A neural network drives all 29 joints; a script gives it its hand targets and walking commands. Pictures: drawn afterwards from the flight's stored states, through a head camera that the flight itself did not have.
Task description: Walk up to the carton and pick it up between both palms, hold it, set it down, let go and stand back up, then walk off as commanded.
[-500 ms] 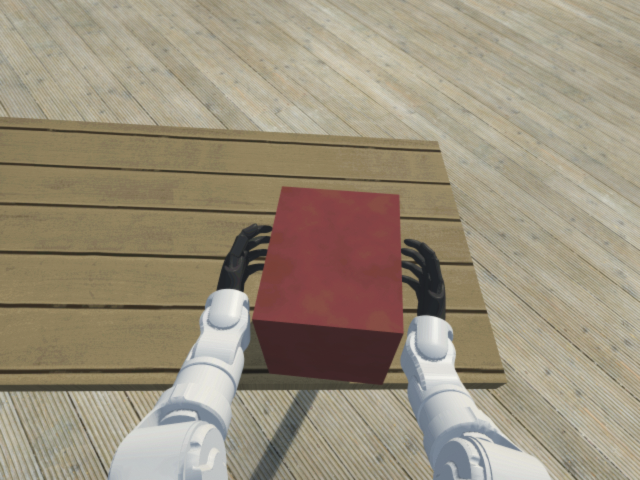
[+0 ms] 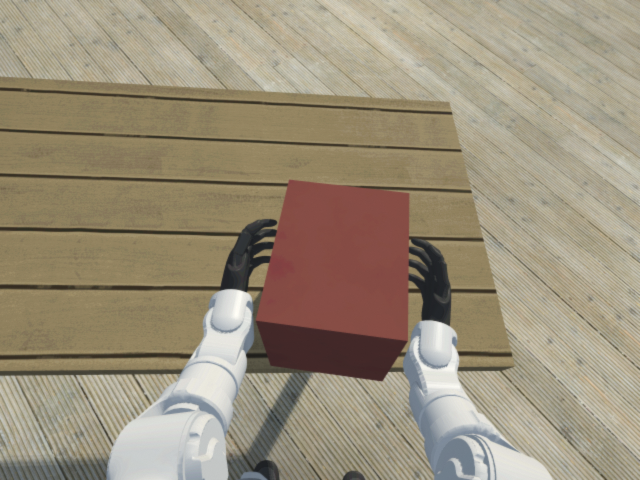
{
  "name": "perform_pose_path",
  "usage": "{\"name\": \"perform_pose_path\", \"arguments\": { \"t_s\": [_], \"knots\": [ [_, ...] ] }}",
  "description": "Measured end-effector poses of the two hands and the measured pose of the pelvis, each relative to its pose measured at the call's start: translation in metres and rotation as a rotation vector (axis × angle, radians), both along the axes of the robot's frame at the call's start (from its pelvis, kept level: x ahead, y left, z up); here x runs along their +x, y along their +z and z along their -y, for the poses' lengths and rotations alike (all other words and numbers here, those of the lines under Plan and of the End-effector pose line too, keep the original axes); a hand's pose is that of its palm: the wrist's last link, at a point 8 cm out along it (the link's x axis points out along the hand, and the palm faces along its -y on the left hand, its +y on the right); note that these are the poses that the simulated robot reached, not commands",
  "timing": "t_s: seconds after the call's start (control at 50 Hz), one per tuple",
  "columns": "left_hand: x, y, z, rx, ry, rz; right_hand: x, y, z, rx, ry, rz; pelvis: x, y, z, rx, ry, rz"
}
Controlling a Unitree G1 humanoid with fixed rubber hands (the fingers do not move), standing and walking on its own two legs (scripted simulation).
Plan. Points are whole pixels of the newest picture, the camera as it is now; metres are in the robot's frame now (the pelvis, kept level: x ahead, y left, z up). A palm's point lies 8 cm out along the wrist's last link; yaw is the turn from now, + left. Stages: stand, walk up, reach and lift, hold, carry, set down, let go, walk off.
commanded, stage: set down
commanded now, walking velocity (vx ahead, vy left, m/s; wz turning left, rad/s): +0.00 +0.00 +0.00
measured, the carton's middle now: (336, 283) +0.39 -0.01 -0.08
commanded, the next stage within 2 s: none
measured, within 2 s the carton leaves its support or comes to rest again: rests again in 0.76 s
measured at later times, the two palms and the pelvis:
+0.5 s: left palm (245, 283) +0.37 +0.11 -0.05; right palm (436, 319) +0.33 -0.15 -0.05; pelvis -0.02 -0.01 -0.01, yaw +0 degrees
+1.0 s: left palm (235, 273) +0.38 +0.13 -0.05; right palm (430, 324) +0.33 -0.14 -0.06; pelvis -0.03 -0.02 -0.02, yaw +0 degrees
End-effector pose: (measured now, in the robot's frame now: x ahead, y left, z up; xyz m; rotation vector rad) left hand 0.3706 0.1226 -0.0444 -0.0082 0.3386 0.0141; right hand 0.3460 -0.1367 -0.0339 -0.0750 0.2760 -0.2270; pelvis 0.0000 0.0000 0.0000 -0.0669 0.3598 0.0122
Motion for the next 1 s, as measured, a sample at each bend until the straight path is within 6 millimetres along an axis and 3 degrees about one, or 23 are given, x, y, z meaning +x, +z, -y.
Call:
{"name": "perform_pose_path", "arguments": {
  "t_s": [0.24, 0.62, 1.0],
  "knots": [
    [-0.003, -0.003, 0.008, -0.009, -0.009, 0.027, -0.011, -0.013, 0.007, 0.013, -0.019, -0.032, -0.008, -0.003, 0.005, 0.005, -0.003, -0.042],
    [-0.003, -0.005, 0.008, -0.008, -0.012, 0.040, -0.012, -0.017, 0.009, 0.023, 0.000, -0.009, -0.022, -0.011, 0.015, 0.017, -0.005, -0.073],
    [0.010, -0.006, -0.007, 0.057, -0.048, 0.011, -0.015, -0.028, 0.005, 0.119, -0.072, -0.029, -0.027, -0.020, 0.017, 0.019, -0.006, -0.080]
  ]
}}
